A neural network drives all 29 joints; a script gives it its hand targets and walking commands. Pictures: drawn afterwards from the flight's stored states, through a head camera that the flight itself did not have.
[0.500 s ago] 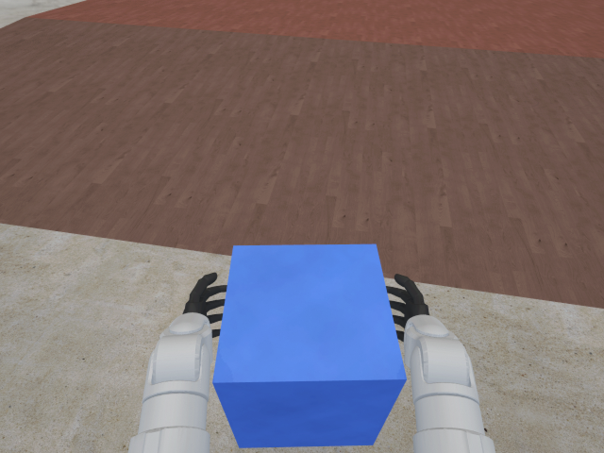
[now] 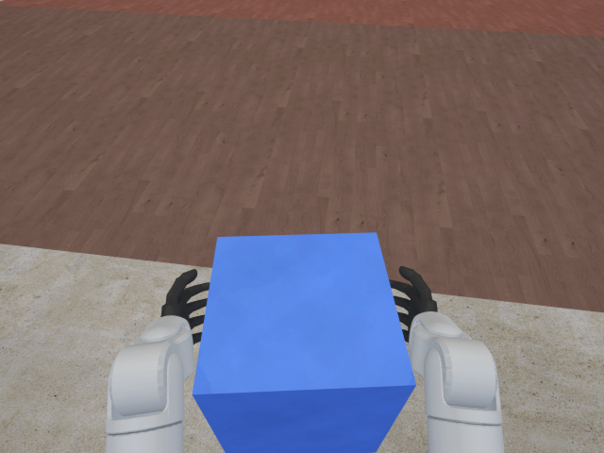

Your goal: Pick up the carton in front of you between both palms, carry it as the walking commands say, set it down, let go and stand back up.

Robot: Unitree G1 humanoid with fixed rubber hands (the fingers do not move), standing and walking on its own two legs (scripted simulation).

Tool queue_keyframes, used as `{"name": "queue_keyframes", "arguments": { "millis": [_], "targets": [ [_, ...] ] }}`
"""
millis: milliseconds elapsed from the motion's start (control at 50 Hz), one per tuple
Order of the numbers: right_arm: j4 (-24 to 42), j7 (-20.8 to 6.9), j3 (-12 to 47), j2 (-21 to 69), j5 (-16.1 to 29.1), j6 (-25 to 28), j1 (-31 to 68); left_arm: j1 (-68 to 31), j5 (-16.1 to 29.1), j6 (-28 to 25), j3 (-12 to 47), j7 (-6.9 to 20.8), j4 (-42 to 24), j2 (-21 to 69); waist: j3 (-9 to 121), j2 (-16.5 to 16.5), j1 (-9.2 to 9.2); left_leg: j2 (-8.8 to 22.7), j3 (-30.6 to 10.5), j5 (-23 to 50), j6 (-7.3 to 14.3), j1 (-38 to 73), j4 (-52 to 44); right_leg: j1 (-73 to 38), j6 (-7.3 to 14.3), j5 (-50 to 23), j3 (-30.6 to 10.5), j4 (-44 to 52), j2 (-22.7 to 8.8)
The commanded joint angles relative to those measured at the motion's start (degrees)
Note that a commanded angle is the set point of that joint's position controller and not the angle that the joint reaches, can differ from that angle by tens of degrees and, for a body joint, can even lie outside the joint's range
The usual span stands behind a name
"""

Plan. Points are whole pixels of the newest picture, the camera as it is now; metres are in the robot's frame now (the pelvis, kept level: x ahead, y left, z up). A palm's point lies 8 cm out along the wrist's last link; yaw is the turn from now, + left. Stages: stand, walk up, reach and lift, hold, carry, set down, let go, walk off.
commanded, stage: carry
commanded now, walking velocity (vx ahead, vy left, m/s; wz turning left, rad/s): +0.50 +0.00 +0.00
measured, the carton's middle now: (300, 349) +0.28 +0.01 +0.02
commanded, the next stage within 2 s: none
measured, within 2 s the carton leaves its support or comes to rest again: neither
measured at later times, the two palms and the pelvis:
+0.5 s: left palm (233, 180) +0.55 +0.13 +0.10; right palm (399, 174) +0.58 -0.17 +0.10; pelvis +0.29 -0.04 +0.01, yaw +3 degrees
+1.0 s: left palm (248, 104) +0.90 +0.15 +0.08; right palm (369, 104) +0.89 -0.15 +0.09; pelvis +0.64 +0.00 +0.01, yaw +0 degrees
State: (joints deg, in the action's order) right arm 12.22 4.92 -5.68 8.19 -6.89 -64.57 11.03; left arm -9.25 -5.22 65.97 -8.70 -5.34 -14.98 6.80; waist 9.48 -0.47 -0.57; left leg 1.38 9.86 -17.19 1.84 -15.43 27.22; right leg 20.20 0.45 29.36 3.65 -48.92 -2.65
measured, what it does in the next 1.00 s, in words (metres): walks ahead: right foot, then left foot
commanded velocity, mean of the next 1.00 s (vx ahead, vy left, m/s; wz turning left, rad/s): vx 0.50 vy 0.00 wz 0.00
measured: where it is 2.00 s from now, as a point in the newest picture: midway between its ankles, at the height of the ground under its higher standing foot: (307, 233)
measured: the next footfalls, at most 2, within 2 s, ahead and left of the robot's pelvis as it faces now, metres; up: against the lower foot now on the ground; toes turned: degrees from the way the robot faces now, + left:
right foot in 0.20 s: +0.25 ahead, -0.12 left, +0.00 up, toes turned -9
left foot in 0.66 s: +0.59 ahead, +0.08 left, +0.00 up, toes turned +13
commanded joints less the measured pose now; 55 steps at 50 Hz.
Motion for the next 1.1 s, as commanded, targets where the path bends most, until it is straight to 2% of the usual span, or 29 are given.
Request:
{"name": "queue_keyframes", "arguments": {
  "millis": [0,40,100,140,160,180,200,220,240,260,300,340,440,500,560,600,620,640,660,680,700,720,740,760,800,900,960,1040,1080],
  "targets": [
    [8.87,-12.83,39.29,51.89,21.56,-2.70,24.84,-29.34,23.93,1.83,43.93,15.82,-5.68,52.70,7.68,4.60,2.32,21.74,-27.68,15.54,10.14,30.84,-12.93,28.96,1.03,1.55,-0.59,-4.51,-2.43],
    [11.87,-13.21,40.34,51.79,23.13,-3.31,27.19,-29.59,23.59,2.17,43.91,15.30,-7.85,52.67,6.91,6.11,1.87,16.95,-18.25,15.21,6.63,25.95,-14.38,22.02,0.35,-6.28,1.98,5.12,-1.73],
    [12.46,-13.79,40.53,48.84,24.56,-4.87,24.71,-25.91,22.09,3.15,42.96,13.87,-8.44,50.76,6.19,9.91,1.72,13.36,-9.01,16.28,4.31,17.94,-13.82,9.89,-0.33,-14.30,7.00,14.91,1.31],
    [12.07,-14.15,40.46,47.23,24.96,-5.82,23.96,-23.87,20.96,3.97,41.95,13.29,-7.93,49.56,6.18,8.98,0.91,11.75,-4.18,15.80,2.55,10.90,-8.57,-2.19,-0.05,-22.03,10.49,20.71,3.19],
    [11.99,-14.29,40.38,46.52,24.95,-6.30,23.68,-23.34,20.60,4.35,41.32,13.18,-7.44,48.91,7.31,7.09,0.69,10.35,-1.53,17.97,1.34,6.20,-3.28,-10.81,0.68,-21.89,12.66,21.71,4.65],
    [11.84,-14.42,40.17,45.57,24.89,-6.76,23.68,-23.28,20.31,4.73,40.81,13.17,-6.87,48.27,9.64,5.08,0.23,8.77,1.18,18.75,-0.30,0.39,4.74,-21.12,1.60,-19.08,11.10,21.40,3.35],
    [11.86,-14.63,40.02,44.29,24.97,-7.34,25.25,-22.39,19.63,5.09,40.09,13.09,-5.87,47.18,11.14,-2.97,-1.54,5.42,3.48,9.87,-2.95,-7.47,18.90,-27.76,3.60,-7.52,-4.86,27.89,-6.69],
    [12.82,-14.87,40.44,44.24,25.68,-8.05,28.32,-23.45,18.70,5.08,39.28,13.05,-4.59,46.80,11.47,-16.05,-1.71,-1.45,1.33,-8.61,-4.84,-22.06,34.13,-34.38,11.54,-3.13,-32.23,36.34,-21.04],
    [11.84,-15.14,40.51,45.27,26.07,-8.28,29.62,-25.46,19.40,5.33,39.84,13.03,-5.48,48.29,9.93,-12.87,-1.19,1.34,-6.49,-12.34,-2.81,-27.53,42.24,-32.79,14.30,-8.33,-35.89,37.39,-23.85],
    [11.63,-15.41,40.25,46.43,26.43,-8.13,30.45,-26.91,20.16,5.36,40.46,13.06,-6.09,50.09,8.87,-8.47,-1.10,3.93,-8.32,-10.72,-1.34,-28.35,45.07,-29.99,13.91,-15.35,-31.04,35.97,-21.77],
    [10.39,-15.37,39.71,49.23,25.85,-7.30,29.31,-29.42,21.51,4.86,41.93,13.49,-7.80,53.29,9.64,-0.94,-0.70,7.01,-9.65,-3.43,-0.72,-26.84,40.85,-26.26,10.61,-21.16,-21.34,36.01,-19.14],
    [9.66,-14.84,39.74,51.25,24.31,-6.21,27.26,-29.74,22.66,4.18,43.16,14.12,-8.17,55.13,9.98,-2.90,-0.52,6.33,-7.89,0.34,-1.13,-23.20,33.56,-24.44,7.86,-25.47,-13.47,37.35,-16.69],
    [7.59,-13.01,38.93,51.70,20.22,-4.48,21.26,-27.62,24.69,3.82,44.37,15.77,-8.48,53.17,6.66,-5.85,-0.57,3.30,-2.41,7.11,-2.14,-23.76,16.66,-26.84,7.08,-36.41,-2.87,37.35,-12.20],
    [7.28,-12.69,39.06,51.14,19.49,-4.43,19.89,-25.10,24.01,3.77,43.73,16.27,-6.94,51.92,3.24,-7.28,-0.84,1.53,1.18,11.21,-1.69,-21.46,8.04,-26.16,6.13,-42.41,1.22,36.57,-10.59],
    [8.45,-13.17,39.94,50.87,20.68,-4.55,21.16,-24.29,23.17,3.57,43.19,16.22,-6.36,51.60,0.54,-8.65,-0.85,0.56,4.21,15.63,-0.14,-16.05,2.94,-24.86,5.39,-46.43,3.84,35.71,-10.08],
    [8.90,-13.53,40.35,50.85,21.52,-4.50,21.70,-24.01,22.75,3.42,43.19,16.09,-6.61,51.48,2.72,-9.56,-0.41,-1.59,6.79,15.24,0.86,-7.02,1.09,-24.86,4.17,-57.57,6.97,28.57,-9.80],
    [8.44,-13.68,40.31,50.93,21.64,-4.39,20.90,-23.99,22.60,3.40,43.28,16.04,-6.93,51.21,5.71,-8.83,0.56,-3.91,9.01,13.44,1.00,1.90,-0.94,-22.95,2.82,-59.47,9.93,20.57,-8.30],
    [8.21,-13.95,40.08,50.74,21.76,-4.24,20.46,-24.01,22.34,3.32,43.40,16.00,-7.14,50.70,9.08,-6.47,1.73,-1.82,6.48,10.00,1.09,13.75,-0.77,-16.07,1.58,-52.16,10.10,10.48,-7.03],
    [7.52,-14.17,39.83,50.53,21.43,-4.14,19.46,-24.97,22.18,3.38,43.57,16.03,-7.19,50.27,12.92,1.44,2.94,10.54,-12.76,-1.91,3.83,22.88,-5.19,-6.12,0.02,-36.33,9.35,-3.55,-4.40],
    [5.74,-14.54,39.71,50.89,21.36,-3.42,19.70,-25.55,22.62,3.48,44.39,16.05,-8.32,51.34,16.87,18.56,2.26,23.69,-39.36,-2.73,12.74,34.12,-13.63,11.35,-1.85,-8.62,5.05,-20.44,4.61],
    [6.78,-14.87,40.58,52.80,22.65,-3.16,20.18,-26.39,22.25,2.89,44.47,16.03,-7.73,51.96,14.82,12.92,1.90,24.20,-38.26,6.21,13.23,32.92,-14.81,17.07,-0.42,-3.37,-1.90,-28.09,2.11],
    [7.67,-15.03,41.19,54.56,23.50,-2.62,21.50,-26.61,22.22,2.20,44.53,16.07,-7.66,53.64,14.39,9.53,1.98,21.79,-31.69,13.54,12.04,29.90,-13.27,17.88,0.88,-4.75,-3.71,-29.20,-0.58],
    [8.61,-15.14,41.72,55.87,23.99,-2.14,22.52,-26.52,22.14,1.52,44.78,16.06,-7.43,55.30,13.16,3.37,1.83,20.33,-25.68,17.70,9.58,25.81,-12.46,17.08,1.55,-7.71,-4.04,-25.56,-2.97],
    [9.50,-15.26,42.25,56.70,24.54,-1.77,23.33,-25.49,22.08,0.89,44.86,15.91,-6.94,56.50,12.36,1.70,1.48,18.99,-21.55,19.71,7.77,22.75,-13.11,16.22,1.72,-10.62,-4.01,-20.79,-4.35],
    [9.97,-15.57,42.64,56.79,25.15,-1.22,21.96,-22.25,21.04,-0.15,44.86,15.36,-5.85,57.71,12.50,4.44,1.30,17.08,-15.38,18.74,5.54,20.43,-14.63,13.19,1.24,-12.97,-1.98,-13.57,-4.06],
    [10.13,-16.85,42.52,53.64,25.15,-0.75,18.20,-17.99,18.93,-1.75,45.60,13.91,-6.00,57.08,7.94,8.13,1.30,13.97,-6.51,21.48,5.04,20.25,-16.25,15.47,-0.77,-18.65,3.39,2.96,-2.53],
    [12.26,-16.65,41.87,50.56,25.04,-1.20,18.70,-20.80,20.08,-1.10,46.32,13.50,-9.81,54.67,3.55,9.03,1.48,12.72,-3.17,22.58,4.79,18.82,-16.76,14.49,-0.70,-23.27,6.23,11.99,-1.88],
    [16.49,-14.82,40.36,44.81,24.29,-3.32,21.98,-26.41,22.73,1.73,45.73,13.18,-15.46,48.40,-0.08,9.67,1.73,12.53,-0.96,24.62,4.36,19.09,-15.54,10.98,0.75,-26.95,8.57,17.63,-0.93],
    [17.74,-13.71,39.37,41.01,23.85,-5.02,25.13,-29.13,23.61,3.75,44.45,12.95,-16.00,44.31,1.09,9.62,1.25,12.29,0.88,30.75,3.38,19.10,-9.56,4.53,1.92,-25.51,9.80,18.77,0.41]
  ]
}}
